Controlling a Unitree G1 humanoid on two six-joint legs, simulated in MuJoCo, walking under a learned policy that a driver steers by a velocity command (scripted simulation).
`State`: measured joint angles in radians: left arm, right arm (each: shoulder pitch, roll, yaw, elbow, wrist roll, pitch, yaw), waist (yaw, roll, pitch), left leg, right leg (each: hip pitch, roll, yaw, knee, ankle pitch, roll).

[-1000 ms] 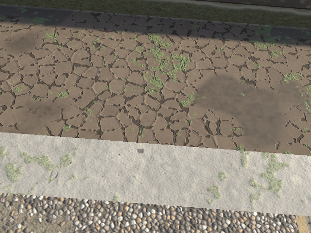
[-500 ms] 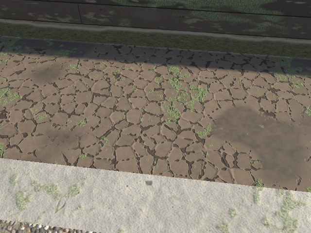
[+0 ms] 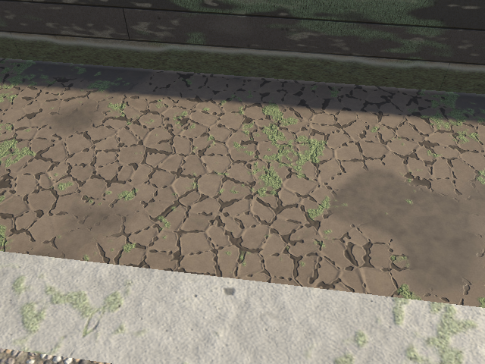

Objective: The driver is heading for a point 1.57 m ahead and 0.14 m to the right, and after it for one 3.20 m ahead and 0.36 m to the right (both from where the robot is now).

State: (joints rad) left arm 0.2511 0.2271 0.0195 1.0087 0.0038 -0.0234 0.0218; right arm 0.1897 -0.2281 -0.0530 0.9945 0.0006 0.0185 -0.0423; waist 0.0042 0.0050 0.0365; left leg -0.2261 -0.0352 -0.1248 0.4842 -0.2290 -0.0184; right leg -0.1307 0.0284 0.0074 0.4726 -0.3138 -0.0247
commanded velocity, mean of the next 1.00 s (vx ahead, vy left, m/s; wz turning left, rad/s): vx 0.05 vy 0.00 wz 0.00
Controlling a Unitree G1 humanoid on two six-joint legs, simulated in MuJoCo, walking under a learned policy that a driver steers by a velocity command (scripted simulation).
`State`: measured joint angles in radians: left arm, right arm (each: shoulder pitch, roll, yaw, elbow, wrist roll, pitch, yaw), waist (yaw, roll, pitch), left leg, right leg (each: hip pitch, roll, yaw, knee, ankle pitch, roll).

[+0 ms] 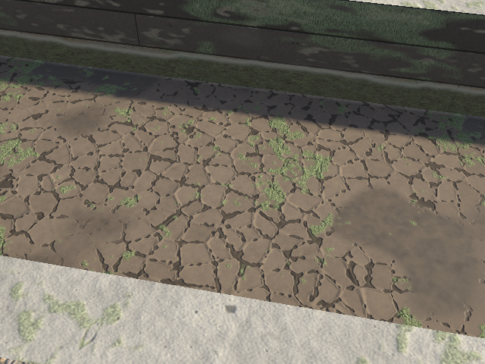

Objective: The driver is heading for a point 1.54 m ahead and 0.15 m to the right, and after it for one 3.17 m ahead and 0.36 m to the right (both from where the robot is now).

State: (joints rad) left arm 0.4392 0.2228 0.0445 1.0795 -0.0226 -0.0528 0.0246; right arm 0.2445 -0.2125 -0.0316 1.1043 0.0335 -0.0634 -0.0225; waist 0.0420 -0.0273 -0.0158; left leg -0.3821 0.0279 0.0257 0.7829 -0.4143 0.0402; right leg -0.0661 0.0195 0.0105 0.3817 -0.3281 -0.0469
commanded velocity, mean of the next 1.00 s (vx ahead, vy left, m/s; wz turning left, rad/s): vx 0.45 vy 0.00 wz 0.00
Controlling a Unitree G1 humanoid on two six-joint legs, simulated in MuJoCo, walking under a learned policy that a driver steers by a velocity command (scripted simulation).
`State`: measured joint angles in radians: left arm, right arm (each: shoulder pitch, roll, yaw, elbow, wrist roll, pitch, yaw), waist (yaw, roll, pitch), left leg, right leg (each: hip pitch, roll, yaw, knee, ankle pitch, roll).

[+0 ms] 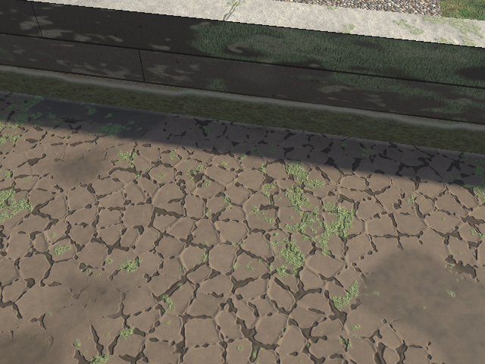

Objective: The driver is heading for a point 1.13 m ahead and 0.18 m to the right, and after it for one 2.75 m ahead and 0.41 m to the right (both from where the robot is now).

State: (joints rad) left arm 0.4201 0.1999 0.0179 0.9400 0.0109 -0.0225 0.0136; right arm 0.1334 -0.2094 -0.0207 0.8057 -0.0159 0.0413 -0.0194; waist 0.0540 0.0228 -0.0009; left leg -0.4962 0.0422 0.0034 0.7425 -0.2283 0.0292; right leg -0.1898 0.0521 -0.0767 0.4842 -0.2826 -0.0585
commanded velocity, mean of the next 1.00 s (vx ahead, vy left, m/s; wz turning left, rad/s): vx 0.50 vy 0.00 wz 0.00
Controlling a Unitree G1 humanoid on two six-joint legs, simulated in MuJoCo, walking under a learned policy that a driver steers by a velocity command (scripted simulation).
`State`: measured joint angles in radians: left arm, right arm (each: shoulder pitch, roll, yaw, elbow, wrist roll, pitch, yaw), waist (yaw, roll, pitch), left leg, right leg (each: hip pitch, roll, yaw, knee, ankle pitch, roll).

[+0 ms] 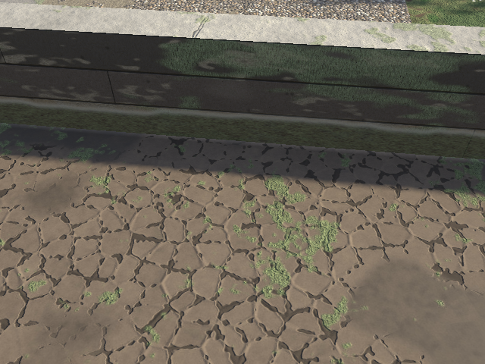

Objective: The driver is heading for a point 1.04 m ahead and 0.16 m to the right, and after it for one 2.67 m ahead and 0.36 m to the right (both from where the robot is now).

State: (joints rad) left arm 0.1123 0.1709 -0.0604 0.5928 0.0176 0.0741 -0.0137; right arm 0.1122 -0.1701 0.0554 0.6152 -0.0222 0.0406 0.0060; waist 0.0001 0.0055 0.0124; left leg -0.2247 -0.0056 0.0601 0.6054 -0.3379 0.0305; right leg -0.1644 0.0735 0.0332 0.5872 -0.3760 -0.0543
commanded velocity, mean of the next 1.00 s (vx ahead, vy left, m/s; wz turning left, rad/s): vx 0.50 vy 0.00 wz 0.00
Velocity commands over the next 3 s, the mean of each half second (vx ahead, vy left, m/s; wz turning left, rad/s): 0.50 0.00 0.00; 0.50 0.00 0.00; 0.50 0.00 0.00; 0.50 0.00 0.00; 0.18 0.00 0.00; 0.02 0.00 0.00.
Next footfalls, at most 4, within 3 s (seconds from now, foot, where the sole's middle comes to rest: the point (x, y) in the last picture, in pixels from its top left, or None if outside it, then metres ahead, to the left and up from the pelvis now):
none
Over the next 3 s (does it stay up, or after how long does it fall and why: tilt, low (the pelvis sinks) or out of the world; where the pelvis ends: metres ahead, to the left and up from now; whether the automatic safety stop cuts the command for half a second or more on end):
stays up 0.02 0.01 0.02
